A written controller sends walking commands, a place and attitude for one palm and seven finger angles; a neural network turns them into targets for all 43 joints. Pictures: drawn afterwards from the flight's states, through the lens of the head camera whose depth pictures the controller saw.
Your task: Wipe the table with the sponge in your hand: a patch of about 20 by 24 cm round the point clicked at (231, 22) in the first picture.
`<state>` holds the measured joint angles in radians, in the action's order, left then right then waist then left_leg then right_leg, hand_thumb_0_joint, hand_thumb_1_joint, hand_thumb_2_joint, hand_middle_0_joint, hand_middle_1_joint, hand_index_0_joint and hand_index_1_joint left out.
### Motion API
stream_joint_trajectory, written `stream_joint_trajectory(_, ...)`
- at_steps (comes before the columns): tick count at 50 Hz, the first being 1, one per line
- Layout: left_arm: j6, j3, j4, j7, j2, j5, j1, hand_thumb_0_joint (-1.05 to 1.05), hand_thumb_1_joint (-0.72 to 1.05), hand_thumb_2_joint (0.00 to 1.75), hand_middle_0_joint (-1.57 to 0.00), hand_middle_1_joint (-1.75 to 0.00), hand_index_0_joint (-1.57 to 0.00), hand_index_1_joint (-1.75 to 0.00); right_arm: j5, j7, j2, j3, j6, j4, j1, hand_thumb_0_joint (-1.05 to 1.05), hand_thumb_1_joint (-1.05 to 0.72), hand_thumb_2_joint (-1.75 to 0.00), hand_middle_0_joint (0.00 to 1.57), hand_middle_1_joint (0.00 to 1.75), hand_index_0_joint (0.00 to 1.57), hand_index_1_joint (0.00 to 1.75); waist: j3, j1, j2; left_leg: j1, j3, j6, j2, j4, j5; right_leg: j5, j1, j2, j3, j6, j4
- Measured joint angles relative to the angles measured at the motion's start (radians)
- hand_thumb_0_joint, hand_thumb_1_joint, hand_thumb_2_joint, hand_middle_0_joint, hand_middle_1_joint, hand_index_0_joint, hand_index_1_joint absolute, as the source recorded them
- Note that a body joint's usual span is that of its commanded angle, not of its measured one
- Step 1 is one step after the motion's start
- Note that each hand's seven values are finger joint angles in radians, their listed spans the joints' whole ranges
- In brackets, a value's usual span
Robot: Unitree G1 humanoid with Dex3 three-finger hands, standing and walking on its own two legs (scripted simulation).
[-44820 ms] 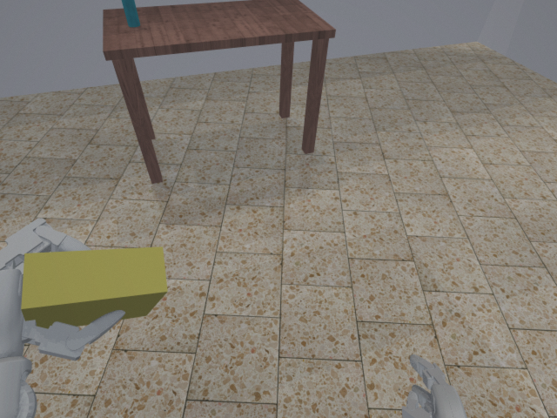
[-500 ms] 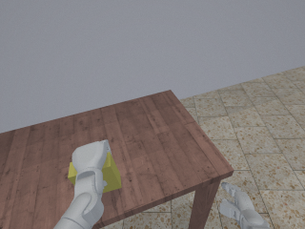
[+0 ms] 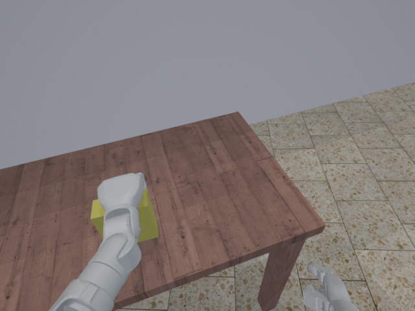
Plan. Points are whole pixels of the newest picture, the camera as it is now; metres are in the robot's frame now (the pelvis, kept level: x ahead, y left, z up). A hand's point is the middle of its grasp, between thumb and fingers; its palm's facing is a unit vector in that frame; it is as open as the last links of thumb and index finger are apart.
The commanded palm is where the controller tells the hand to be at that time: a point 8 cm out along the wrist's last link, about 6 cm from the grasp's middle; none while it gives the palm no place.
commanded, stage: wipe forward along the middle lane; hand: left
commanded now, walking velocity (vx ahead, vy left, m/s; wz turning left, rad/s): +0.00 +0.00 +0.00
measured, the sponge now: (129, 224) +0.30 +0.23 -0.03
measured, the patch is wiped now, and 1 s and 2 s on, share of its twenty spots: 1.00 1.00 1.00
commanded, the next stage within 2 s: slide back across to the first lane in 1.20 s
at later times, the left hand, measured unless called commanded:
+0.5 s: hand (129, 186) +0.37 +0.24 +0.03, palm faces -0.09 -0.05 -0.99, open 9.4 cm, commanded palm +0.35 +0.24 +0.06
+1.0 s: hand (126, 174) +0.41 +0.26 +0.03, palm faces -0.09 -0.04 -1.00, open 9.4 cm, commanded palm +0.39 +0.26 +0.06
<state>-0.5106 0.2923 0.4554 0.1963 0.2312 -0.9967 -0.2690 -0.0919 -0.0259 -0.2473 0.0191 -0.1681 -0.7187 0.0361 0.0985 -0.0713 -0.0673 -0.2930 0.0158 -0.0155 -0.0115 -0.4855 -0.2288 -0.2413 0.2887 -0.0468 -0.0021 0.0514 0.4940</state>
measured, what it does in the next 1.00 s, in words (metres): stands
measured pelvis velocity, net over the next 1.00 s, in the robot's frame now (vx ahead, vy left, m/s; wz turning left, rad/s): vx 0.00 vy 0.01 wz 0.00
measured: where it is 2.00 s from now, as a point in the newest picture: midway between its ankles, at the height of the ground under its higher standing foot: outside the picture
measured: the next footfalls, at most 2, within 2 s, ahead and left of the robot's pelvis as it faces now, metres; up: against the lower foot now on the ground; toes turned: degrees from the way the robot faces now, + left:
none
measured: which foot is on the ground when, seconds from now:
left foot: down 0.00-1.00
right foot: down 0.00-1.00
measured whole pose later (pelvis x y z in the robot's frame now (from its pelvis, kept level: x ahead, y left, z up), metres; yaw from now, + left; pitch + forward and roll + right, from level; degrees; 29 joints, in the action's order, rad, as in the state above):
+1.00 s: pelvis +0.00 +0.01 -0.01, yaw +0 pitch +10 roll -1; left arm -0.31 0.13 0.94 0.24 0.35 -1.01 -0.66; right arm -0.09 -0.04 -0.26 0.00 -0.16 -0.73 0.15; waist 0.13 0.02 -0.04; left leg -0.49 0.01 -0.02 0.00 -0.57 -0.25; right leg -0.24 0.46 -0.06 -0.01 0.04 0.53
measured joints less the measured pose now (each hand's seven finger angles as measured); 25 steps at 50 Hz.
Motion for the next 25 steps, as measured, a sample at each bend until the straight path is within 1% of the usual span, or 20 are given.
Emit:
stream_joint_trajectory(4, 0.015, -0.008, 0.055, 0.000, 0.001, 0.001, -0.051, -0.01, -0.49, 1.08, -0.80, -1.41, -0.83, -1.37, -0.001, -0.010, -0.008, -0.002, 0.000, -0.006, 0.013, 0.01, -0.90, -0.90, 0.20, 0.29, 0.20, 0.30, 0.003, 0.005, 0.001, -0.024, -0.006, 0.001, -0.001, -0.014, -0.003, -0.005, 0.021, 0.001, -0.007, 0.000, 0.012)
stream_joint_trajectory(9, 0.041, -0.036, 0.111, 0.006, 0.012, 0.003, -0.095, -0.01, -0.49, 1.08, -0.80, -1.41, -0.84, -1.37, -0.001, -0.017, -0.010, -0.006, 0.000, -0.006, 0.029, 0.01, -0.90, -0.90, 0.20, 0.29, 0.20, 0.30, 0.012, 0.013, 0.006, -0.051, -0.007, 0.003, 0.002, -0.027, -0.007, -0.007, 0.048, -0.002, -0.008, 0.003, 0.023)
stream_joint_trajectory(16, 0.062, -0.060, 0.181, 0.007, 0.032, 0.007, -0.150, -0.01, -0.50, 1.08, -0.81, -1.40, -0.84, -1.37, -0.002, -0.026, -0.015, -0.009, -0.002, -0.001, 0.047, 0.01, -0.90, -0.90, 0.20, 0.29, 0.20, 0.30, 0.013, 0.032, 0.011, -0.074, -0.013, 0.007, 0.007, -0.040, -0.012, -0.008, 0.066, -0.007, -0.014, 0.006, 0.028)
stream_joint_trajectory(25, 0.119, -0.106, 0.295, 0.003, 0.073, 0.011, -0.244, -0.01, -0.50, 1.08, -0.81, -1.40, -0.84, -1.37, -0.001, -0.035, -0.017, -0.010, 0.002, 0.000, 0.067, 0.01, -0.90, -0.90, 0.20, 0.29, 0.20, 0.30, 0.009, 0.054, 0.015, -0.112, -0.017, 0.009, 0.012, -0.049, -0.011, -0.003, 0.100, -0.013, -0.017, 0.009, 0.028)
